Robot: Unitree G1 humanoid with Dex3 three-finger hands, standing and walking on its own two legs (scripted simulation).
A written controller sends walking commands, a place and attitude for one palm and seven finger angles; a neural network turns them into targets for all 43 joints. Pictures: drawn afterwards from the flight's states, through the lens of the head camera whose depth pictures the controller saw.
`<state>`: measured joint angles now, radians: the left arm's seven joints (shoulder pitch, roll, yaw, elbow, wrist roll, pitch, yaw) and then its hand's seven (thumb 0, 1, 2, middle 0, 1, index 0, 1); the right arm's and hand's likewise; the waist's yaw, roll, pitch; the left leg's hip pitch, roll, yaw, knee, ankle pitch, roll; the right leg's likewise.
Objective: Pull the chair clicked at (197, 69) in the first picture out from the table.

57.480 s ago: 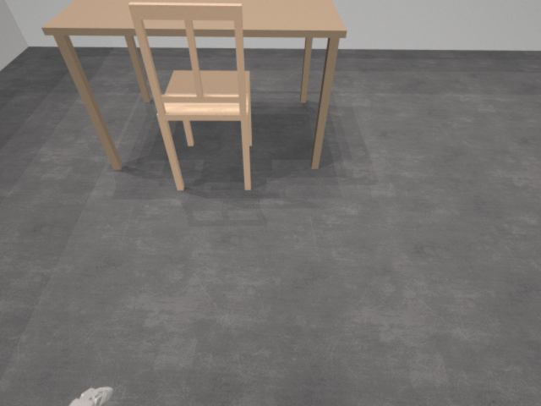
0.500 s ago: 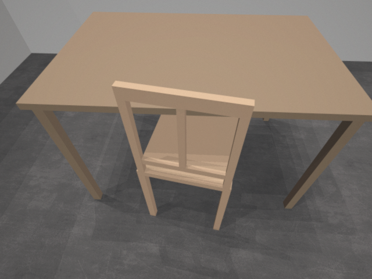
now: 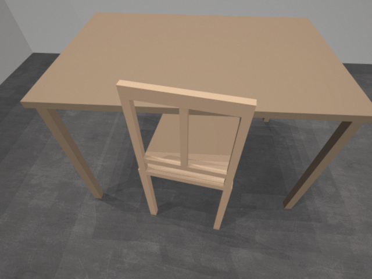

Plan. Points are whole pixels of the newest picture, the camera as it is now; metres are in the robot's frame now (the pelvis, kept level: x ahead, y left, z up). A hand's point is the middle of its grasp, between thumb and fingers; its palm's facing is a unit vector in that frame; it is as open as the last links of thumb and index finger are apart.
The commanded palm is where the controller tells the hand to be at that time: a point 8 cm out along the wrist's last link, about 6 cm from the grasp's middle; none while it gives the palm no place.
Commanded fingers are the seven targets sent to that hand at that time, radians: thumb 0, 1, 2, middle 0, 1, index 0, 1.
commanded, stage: look again from close up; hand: left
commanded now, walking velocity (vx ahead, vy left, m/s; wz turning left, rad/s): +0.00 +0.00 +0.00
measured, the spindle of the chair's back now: (184, 139) +0.54 +0.04 -0.08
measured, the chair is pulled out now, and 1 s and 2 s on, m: -0.05 -0.05 -0.05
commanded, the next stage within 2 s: shuffle to correct the standing spot in 0.08 s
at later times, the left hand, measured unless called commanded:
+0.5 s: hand out of the picture +0.01 +0.18 -0.18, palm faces +0.02 -0.99 -0.16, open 7.3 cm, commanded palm none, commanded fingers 0.00 0.90 0.90 -0.20 -0.30 -0.20 -0.30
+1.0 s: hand out of the picture +0.15 +0.23 -0.17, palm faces -0.10 -0.97 -0.21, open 7.3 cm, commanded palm none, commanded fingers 0.00 0.90 0.90 -0.20 -0.30 -0.20 -0.30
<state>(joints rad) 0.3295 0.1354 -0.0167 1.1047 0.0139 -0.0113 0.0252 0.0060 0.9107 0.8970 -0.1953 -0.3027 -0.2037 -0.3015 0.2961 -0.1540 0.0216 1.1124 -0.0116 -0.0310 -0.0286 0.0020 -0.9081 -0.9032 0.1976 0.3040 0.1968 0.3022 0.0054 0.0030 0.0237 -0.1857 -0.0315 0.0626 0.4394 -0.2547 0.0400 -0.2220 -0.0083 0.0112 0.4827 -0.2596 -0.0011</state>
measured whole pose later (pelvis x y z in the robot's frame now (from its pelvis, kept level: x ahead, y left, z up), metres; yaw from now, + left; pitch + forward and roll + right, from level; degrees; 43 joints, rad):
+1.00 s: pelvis +0.10 +0.06 +0.00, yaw -9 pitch +1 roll +2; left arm 0.28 0.16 0.04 1.01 0.04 -0.01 0.02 0.00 0.91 0.90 -0.20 -0.30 -0.21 -0.30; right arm 0.23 -0.18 -0.03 1.01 -0.01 0.02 0.00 0.01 -0.92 -0.90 0.20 0.30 0.20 0.30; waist 0.03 -0.04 0.06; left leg -0.43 0.04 0.05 0.80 -0.34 -0.03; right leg -0.21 -0.09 -0.04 0.50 -0.30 0.01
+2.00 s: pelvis +0.13 +0.07 +0.00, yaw -10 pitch -1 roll +1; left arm 0.35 0.10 -0.01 1.12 0.01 -0.01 0.03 0.01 0.91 0.90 -0.20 -0.30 -0.20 -0.30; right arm 0.32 -0.09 0.01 1.16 -0.01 0.00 -0.03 0.00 -0.91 -0.90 0.20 0.30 0.20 0.30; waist 0.00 -0.01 0.04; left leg -0.23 0.04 0.04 0.40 -0.16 -0.03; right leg -0.11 0.05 -0.07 0.41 -0.30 -0.08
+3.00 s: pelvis +0.13 +0.15 +0.00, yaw -10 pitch +0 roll +0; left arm 0.36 0.18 -0.02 1.06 0.02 0.00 0.04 0.01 0.91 0.90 -0.19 -0.30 -0.20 -0.30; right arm 0.27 -0.16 0.01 1.09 -0.01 -0.02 -0.02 0.00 -0.91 -0.90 0.20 0.30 0.20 0.30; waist 0.01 -0.03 0.02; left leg -0.23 -0.08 0.05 0.41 -0.18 0.10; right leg -0.14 -0.05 -0.03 0.42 -0.28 0.03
